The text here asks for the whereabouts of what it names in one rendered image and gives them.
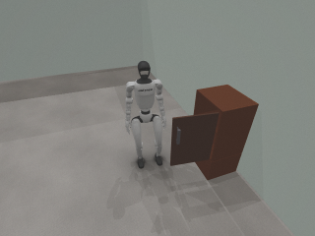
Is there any robot right upper arm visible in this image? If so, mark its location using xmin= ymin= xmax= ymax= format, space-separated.
xmin=126 ymin=82 xmax=135 ymax=104

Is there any robot right foot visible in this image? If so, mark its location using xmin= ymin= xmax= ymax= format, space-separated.
xmin=138 ymin=156 xmax=145 ymax=169

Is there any cupboard door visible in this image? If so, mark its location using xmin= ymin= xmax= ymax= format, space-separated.
xmin=170 ymin=112 xmax=220 ymax=166

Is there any right robot hand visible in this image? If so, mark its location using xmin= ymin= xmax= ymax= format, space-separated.
xmin=125 ymin=120 xmax=132 ymax=134

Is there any left robot forearm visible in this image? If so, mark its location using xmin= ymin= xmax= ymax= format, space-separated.
xmin=157 ymin=95 xmax=165 ymax=116

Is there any right robot forearm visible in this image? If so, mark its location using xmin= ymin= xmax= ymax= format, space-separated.
xmin=125 ymin=98 xmax=132 ymax=121

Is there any left robot hand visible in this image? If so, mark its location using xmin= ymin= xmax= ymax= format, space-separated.
xmin=160 ymin=115 xmax=166 ymax=129

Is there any handle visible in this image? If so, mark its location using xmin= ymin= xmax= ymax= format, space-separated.
xmin=176 ymin=127 xmax=181 ymax=145

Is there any right robot thigh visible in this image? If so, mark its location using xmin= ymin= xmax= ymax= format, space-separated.
xmin=131 ymin=115 xmax=143 ymax=149

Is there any robot left upper arm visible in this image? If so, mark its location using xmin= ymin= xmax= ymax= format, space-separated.
xmin=154 ymin=79 xmax=163 ymax=101

